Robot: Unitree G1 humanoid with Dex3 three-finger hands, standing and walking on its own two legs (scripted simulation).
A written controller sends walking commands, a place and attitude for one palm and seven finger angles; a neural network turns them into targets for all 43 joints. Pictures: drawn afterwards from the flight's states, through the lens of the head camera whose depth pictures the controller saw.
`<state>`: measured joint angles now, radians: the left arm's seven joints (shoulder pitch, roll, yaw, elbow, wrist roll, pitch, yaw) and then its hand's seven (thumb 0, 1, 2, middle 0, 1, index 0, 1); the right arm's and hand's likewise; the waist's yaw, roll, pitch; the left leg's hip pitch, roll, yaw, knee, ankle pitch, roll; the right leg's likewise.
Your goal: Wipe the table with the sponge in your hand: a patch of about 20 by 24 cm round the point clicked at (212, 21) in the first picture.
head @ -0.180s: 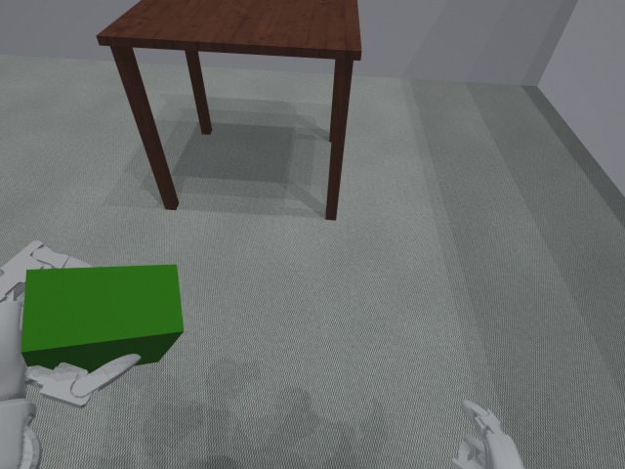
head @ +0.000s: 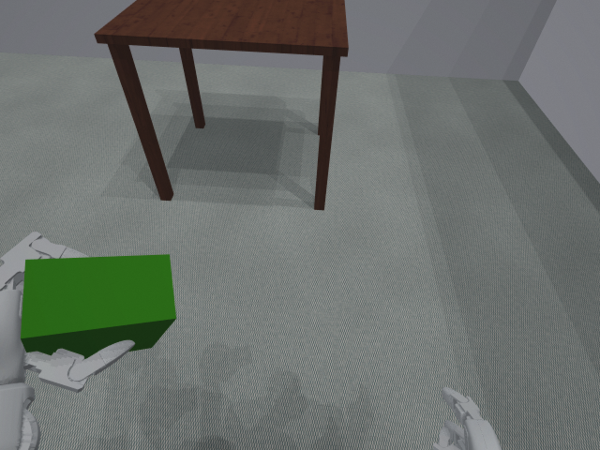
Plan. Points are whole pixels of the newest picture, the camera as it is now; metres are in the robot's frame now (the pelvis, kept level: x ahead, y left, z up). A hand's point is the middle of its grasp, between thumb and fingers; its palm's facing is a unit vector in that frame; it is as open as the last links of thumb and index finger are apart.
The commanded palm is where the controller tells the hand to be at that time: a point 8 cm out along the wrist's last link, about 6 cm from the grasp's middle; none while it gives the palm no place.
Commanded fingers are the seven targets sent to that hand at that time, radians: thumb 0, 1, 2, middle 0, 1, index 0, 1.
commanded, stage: stand and wait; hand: left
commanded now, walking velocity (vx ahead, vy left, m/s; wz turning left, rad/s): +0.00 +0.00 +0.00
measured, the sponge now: (120, 309) +0.22 +0.21 +0.14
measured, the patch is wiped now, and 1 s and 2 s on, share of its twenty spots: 0.00 0.00 0.00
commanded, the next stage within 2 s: look at it before walking up in 0.08 s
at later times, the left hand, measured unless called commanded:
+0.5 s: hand (78, 311) +0.21 +0.24 +0.16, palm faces +0.41 -0.83 -0.38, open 10.5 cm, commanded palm +0.15 +0.28 +0.18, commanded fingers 0.00 0.10 1.30 -1.20 -1.60 -1.20 -1.60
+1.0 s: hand (42, 338) +0.18 +0.26 +0.16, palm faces +0.56 -0.69 -0.45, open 10.5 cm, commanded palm +0.11 +0.29 +0.18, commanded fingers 0.00 0.10 1.30 -1.20 -1.60 -1.20 -1.60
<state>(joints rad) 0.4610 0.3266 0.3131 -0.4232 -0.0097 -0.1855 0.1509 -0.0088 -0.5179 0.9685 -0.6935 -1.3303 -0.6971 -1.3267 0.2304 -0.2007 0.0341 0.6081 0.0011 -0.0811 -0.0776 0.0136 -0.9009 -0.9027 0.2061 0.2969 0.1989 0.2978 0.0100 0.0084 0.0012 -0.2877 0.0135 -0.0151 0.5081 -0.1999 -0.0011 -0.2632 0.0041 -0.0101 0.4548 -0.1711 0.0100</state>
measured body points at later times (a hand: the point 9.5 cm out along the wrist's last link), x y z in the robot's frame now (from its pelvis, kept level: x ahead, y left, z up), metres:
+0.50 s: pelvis +0.00 +0.00 +0.00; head +0.01 +0.00 +0.45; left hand +0.18 +0.28 +0.18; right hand +0.17 -0.23 -0.09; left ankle +0.05 +0.12 -0.74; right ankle +0.05 -0.13 -0.74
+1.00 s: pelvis +0.04 -0.03 -0.01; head +0.06 -0.03 +0.44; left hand +0.14 +0.29 +0.19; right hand +0.23 -0.20 -0.12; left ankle +0.02 +0.10 -0.68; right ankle +0.03 -0.12 -0.74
